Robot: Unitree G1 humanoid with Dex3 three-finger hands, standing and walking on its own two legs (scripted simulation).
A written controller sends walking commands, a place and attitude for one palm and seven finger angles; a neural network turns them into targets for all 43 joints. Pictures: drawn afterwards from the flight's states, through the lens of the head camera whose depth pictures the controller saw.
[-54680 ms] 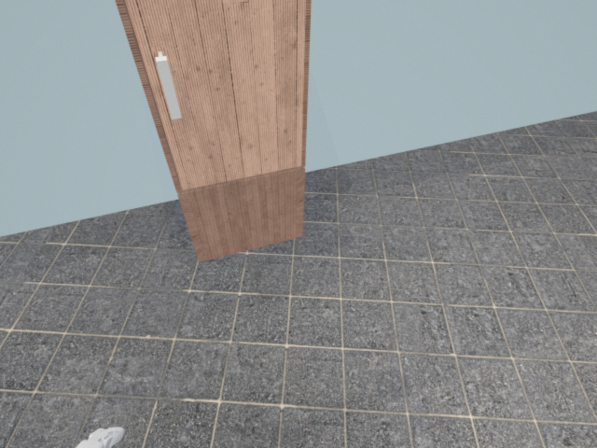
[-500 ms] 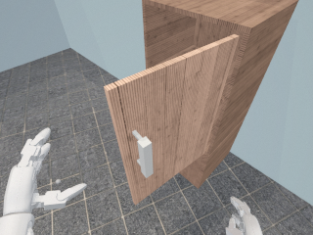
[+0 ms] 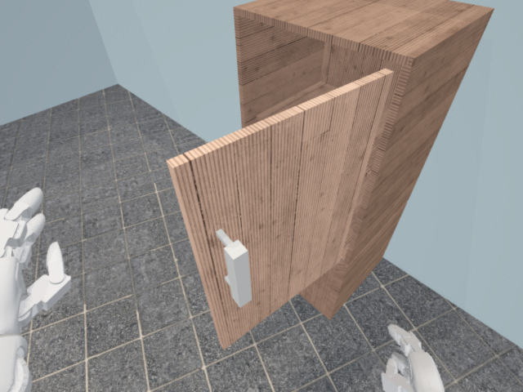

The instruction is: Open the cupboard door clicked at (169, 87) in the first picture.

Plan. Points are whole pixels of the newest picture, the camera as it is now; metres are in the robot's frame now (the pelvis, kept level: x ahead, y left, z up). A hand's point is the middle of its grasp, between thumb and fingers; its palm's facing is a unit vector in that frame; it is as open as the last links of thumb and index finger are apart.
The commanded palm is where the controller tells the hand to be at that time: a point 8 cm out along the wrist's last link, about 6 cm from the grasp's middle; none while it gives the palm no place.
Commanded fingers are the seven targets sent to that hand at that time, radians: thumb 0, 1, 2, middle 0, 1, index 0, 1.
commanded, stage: draw the hand back to the body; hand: left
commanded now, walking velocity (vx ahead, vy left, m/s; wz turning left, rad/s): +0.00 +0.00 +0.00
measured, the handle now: (232, 267) +0.31 +0.10 +0.02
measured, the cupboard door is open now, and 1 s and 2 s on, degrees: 82 82 82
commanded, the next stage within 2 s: step back with the hand held close in 0.22 s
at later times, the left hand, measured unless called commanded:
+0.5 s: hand (60, 287) +0.18 +0.26 +0.16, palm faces +0.42 -0.79 -0.44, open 7.4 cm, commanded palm +0.11 +0.29 +0.17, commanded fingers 0.00 0.90 0.90 -0.20 -0.30 -0.20 -0.30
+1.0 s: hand out of the picture +0.09 +0.28 +0.15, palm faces +0.43 -0.75 -0.50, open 7.4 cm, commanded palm +0.02 +0.32 +0.17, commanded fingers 0.00 0.90 0.90 -0.20 -0.30 -0.20 -0.30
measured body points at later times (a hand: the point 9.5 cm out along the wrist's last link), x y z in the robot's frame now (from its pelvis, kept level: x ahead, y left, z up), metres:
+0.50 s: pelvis -0.02 -0.01 +0.00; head -0.02 -0.02 +0.45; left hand +0.15 +0.30 +0.18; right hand +0.17 -0.23 -0.08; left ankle -0.01 +0.12 -0.74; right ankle -0.02 -0.12 -0.74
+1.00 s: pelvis -0.11 +0.01 -0.02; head -0.08 +0.03 +0.43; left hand +0.06 +0.32 +0.17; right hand +0.08 -0.21 -0.09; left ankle -0.01 +0.12 -0.74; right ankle -0.02 -0.12 -0.74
